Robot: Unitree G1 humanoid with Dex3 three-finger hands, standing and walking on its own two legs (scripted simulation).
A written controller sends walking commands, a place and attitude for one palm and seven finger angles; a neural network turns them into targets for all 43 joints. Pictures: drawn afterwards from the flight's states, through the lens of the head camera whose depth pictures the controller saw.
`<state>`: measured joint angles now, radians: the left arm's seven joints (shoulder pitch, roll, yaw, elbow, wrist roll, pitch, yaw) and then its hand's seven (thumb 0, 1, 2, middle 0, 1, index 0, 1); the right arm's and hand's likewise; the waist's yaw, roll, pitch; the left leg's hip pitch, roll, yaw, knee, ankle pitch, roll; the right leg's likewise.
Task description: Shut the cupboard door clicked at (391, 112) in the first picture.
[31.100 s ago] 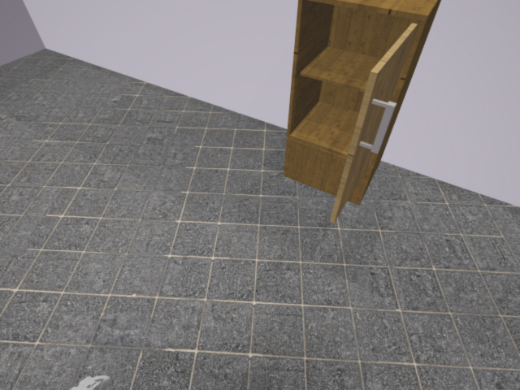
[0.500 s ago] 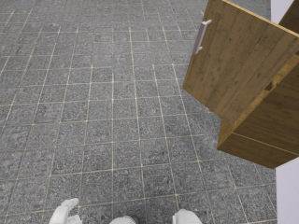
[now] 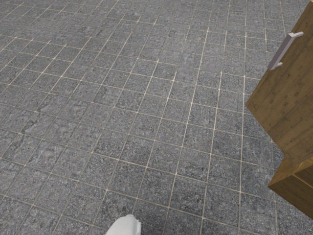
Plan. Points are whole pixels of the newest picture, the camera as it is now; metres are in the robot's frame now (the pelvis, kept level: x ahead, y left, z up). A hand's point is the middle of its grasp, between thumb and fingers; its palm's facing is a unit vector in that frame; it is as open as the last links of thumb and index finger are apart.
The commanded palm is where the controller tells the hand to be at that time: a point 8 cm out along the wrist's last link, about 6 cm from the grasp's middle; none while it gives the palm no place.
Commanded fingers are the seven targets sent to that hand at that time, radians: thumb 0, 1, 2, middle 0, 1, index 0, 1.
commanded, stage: walk to a spot facing it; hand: left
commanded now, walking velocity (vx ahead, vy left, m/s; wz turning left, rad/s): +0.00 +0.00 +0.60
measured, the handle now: (284, 51) +0.77 -0.48 -0.04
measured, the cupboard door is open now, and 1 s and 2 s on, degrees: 63 63 63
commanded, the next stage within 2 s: turn to face it in 1.02 s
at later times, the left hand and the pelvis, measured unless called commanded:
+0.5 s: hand (82, 212) +0.18 +0.23 -0.14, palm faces +0.22 -0.94 -0.25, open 7.4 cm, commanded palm none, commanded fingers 0.00 0.90 0.90 -0.20 -0.30 -0.20 -0.30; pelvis +0.11 +0.00 -0.01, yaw +15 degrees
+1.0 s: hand out of the picture +0.12 +0.23 -0.20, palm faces +0.60 -0.78 -0.18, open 7.4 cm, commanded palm none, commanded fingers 0.00 0.90 0.90 -0.20 -0.30 -0.20 -0.30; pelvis +0.26 +0.09 -0.03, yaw +35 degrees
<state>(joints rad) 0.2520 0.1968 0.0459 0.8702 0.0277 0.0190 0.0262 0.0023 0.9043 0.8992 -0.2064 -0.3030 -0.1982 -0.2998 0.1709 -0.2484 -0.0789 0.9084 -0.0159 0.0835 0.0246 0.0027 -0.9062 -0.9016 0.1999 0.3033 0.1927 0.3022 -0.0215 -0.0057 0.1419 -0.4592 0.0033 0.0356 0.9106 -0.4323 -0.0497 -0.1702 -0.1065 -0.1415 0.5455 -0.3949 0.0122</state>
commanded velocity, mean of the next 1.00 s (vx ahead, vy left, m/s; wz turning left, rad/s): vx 0.20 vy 0.00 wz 0.60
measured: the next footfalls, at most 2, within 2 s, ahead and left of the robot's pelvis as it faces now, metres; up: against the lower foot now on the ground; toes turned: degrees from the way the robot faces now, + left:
left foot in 0.10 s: +0.04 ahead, +0.12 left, +0.00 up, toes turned +8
right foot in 0.50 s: +0.23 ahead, -0.11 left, +0.00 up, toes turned +11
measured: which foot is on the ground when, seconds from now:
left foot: up 0.00-0.08, down 0.10-0.50, up 0.52-0.92, down 0.94-1.00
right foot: down 0.00-0.12, up 0.14-0.48, down 0.50-0.94, up 0.96-1.00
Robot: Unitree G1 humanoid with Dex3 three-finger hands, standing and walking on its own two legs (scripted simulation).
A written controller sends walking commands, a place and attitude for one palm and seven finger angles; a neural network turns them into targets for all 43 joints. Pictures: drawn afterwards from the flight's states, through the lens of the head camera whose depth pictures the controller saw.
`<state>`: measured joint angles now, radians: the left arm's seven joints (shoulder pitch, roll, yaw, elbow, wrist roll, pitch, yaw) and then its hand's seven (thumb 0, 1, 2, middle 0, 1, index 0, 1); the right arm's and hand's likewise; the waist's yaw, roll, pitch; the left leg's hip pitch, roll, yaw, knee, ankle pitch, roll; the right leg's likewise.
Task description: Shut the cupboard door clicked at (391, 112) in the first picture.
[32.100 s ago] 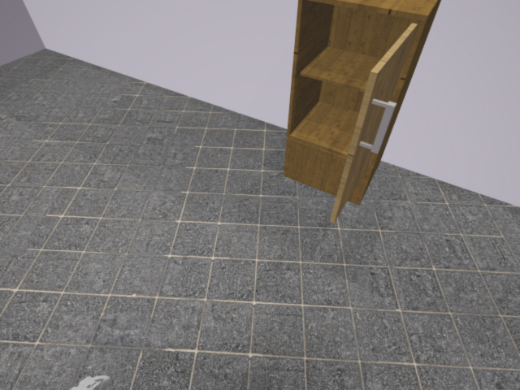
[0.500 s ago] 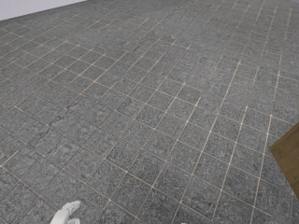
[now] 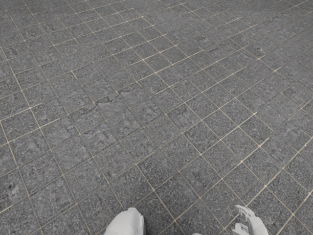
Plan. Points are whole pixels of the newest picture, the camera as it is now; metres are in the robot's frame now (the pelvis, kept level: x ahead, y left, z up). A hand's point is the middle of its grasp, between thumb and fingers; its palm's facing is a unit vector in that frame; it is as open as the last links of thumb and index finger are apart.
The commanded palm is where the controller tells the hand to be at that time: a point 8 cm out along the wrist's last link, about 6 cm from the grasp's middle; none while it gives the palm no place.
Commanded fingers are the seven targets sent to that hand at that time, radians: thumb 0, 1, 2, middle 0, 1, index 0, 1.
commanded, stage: walk to a spot facing it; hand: left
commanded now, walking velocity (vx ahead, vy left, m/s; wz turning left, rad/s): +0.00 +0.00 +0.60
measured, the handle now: out of the picture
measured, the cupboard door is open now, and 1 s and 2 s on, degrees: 63 63 63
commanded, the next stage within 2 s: turn to face it in 0.02 s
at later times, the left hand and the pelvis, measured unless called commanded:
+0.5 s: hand (94, 224) +0.14 +0.17 -0.14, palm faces -0.01 -0.99 -0.16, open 7.4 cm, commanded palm none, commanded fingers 0.00 0.90 0.90 -0.20 -0.30 -0.20 -0.30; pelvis +0.09 +0.00 +0.03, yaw -2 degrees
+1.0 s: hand (99, 194) +0.22 +0.18 -0.15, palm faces -0.23 -0.95 -0.20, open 7.4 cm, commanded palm none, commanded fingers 0.00 0.90 0.90 -0.20 -0.30 -0.20 -0.30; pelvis +0.11 +0.00 +0.02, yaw -18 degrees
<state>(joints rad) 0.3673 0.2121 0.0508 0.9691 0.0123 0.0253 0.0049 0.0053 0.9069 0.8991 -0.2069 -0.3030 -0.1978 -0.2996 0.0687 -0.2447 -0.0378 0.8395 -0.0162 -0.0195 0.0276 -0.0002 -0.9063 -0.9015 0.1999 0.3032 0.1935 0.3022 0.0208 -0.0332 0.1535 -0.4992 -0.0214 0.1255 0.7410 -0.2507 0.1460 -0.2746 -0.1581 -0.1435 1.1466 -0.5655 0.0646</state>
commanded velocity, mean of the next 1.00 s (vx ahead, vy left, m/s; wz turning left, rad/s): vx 0.00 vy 0.00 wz -0.49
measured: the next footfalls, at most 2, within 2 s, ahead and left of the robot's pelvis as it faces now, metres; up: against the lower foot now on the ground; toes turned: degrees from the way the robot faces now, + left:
right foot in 0.60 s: +0.08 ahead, -0.13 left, +0.00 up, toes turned -10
left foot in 1.00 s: +0.22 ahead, +0.10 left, +0.00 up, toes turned -17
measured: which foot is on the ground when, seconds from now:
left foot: down 0.00-0.62, up 0.64-0.98, down 1.00-1.00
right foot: up 0.00-0.58, down 0.60-1.00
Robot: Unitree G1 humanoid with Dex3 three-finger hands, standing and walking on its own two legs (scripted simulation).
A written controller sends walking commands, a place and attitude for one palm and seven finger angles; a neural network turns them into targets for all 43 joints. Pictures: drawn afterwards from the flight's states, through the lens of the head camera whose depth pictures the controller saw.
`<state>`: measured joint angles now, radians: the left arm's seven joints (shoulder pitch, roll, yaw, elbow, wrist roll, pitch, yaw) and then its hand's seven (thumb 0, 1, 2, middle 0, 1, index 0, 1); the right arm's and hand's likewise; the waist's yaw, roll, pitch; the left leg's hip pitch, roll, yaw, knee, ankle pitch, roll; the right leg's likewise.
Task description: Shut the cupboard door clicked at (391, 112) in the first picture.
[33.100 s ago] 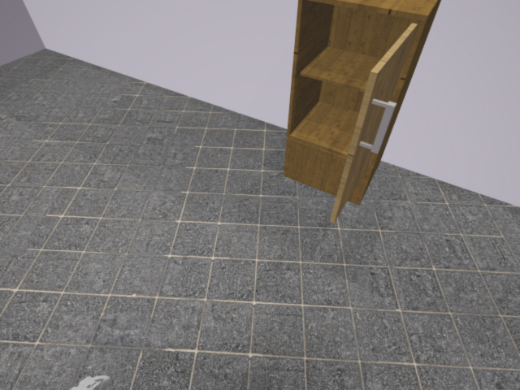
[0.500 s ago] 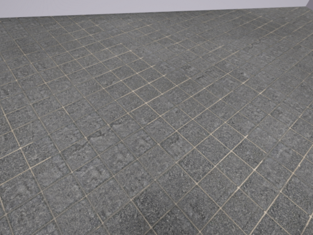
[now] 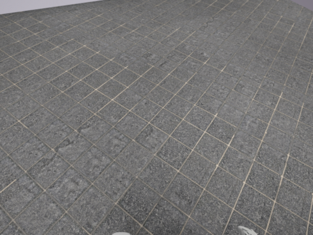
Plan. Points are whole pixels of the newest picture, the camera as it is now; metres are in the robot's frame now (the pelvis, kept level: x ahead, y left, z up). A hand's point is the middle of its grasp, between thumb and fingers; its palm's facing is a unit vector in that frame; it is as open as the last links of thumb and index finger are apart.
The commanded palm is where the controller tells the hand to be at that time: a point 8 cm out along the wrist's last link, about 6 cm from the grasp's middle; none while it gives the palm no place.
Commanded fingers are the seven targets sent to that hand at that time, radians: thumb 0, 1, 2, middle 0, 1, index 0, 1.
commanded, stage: turn to face it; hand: left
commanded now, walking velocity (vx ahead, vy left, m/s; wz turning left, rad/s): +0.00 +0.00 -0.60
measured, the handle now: out of the picture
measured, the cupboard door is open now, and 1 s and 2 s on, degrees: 63 63 63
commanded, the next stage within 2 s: none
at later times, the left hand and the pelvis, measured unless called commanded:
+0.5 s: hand (110, 222) +0.17 +0.14 -0.14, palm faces -0.32 -0.90 -0.28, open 7.4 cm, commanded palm none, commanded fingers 0.00 0.90 0.90 -0.20 -0.30 -0.20 -0.30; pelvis -0.01 -0.02 -0.01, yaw -19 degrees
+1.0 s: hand (112, 220) +0.18 +0.14 -0.17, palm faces -0.50 -0.84 -0.19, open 7.4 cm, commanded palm none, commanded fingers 0.00 0.90 0.90 -0.20 -0.30 -0.20 -0.30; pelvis +0.02 +0.00 +0.00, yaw -35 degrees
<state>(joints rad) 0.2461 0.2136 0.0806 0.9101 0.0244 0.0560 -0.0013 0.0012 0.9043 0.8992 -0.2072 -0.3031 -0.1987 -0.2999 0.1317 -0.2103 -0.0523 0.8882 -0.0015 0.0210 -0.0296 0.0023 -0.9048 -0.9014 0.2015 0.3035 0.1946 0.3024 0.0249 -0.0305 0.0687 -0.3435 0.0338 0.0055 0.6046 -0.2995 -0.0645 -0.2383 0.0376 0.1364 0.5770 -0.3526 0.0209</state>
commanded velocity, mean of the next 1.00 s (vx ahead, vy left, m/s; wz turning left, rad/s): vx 0.00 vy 0.00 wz -0.60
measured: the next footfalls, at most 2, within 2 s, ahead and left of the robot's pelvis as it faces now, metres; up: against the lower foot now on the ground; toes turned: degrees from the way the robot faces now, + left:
right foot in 0.44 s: -0.01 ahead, -0.13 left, +0.00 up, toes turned -22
left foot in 0.90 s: +0.11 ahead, +0.07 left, +0.00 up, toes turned -30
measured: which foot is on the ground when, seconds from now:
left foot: down 0.00-0.44, up 0.46-0.88, down 0.90-1.00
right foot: down 0.00-0.00, up 0.02-0.42, down 0.44-0.90, up 0.92-1.00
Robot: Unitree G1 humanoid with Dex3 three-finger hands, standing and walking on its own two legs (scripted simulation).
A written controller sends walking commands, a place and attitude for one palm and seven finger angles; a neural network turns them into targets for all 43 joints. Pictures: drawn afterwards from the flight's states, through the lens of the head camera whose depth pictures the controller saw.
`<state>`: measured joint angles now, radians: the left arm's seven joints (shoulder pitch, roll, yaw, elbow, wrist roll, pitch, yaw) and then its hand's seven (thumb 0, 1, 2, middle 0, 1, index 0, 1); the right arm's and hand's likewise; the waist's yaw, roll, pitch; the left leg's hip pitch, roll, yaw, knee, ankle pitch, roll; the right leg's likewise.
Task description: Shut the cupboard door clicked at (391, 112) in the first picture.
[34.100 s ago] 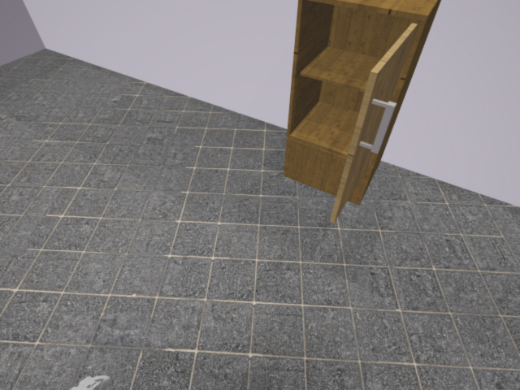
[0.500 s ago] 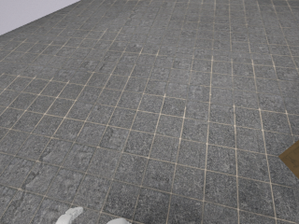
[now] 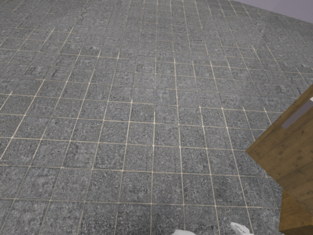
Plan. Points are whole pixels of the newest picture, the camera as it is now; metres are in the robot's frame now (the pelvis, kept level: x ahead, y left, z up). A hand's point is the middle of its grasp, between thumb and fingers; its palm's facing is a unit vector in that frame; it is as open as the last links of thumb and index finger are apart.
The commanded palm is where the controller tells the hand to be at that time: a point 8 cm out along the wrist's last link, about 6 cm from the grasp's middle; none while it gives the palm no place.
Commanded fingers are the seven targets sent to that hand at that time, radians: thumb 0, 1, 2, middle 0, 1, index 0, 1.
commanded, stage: turn to face it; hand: left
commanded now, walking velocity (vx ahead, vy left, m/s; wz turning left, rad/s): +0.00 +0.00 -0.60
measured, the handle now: (300, 112) +0.58 -0.50 -0.04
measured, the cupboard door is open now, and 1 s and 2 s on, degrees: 63 63 63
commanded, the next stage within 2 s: take the last steps up to it in 1.40 s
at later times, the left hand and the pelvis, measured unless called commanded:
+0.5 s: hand (114, 224) +0.16 +0.12 -0.15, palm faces -0.30 -0.92 -0.26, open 7.4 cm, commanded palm none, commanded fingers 0.00 0.90 0.90 -0.20 -0.30 -0.20 -0.30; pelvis +0.00 -0.04 +0.00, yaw -17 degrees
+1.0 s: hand (112, 205) +0.21 +0.14 -0.16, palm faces -0.54 -0.82 -0.21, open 7.4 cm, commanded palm none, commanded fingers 0.00 0.90 0.90 -0.20 -0.30 -0.20 -0.30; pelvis +0.02 +0.00 +0.01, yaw -36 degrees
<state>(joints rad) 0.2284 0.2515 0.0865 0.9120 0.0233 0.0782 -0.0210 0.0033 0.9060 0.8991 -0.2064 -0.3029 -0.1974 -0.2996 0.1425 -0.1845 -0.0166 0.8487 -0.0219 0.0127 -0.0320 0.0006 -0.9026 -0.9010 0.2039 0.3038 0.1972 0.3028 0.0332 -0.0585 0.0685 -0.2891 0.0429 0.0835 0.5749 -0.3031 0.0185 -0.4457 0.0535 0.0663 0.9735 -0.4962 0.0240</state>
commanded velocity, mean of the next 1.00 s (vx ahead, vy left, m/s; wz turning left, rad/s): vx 0.00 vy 0.00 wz -0.59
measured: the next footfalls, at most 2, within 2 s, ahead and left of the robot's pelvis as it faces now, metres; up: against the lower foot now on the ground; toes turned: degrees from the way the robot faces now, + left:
right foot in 0.32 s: +0.01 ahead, -0.15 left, +0.00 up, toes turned -17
left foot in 0.72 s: +0.11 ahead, +0.07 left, +0.00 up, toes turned -23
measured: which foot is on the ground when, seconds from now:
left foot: down 0.00-0.32, up 0.34-0.70, down 0.72-1.00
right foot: up 0.00-0.30, down 0.32-0.72, up 0.74-1.00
